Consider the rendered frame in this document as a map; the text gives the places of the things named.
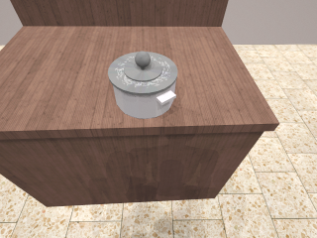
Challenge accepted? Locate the knob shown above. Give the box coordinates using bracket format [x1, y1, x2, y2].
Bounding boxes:
[135, 51, 151, 67]

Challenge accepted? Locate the lid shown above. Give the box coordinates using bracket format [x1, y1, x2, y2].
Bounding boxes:
[108, 52, 178, 96]

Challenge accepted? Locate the table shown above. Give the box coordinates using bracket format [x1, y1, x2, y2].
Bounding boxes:
[0, 0, 280, 207]

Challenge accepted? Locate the pot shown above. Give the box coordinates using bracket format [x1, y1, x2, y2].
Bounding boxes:
[113, 81, 176, 119]

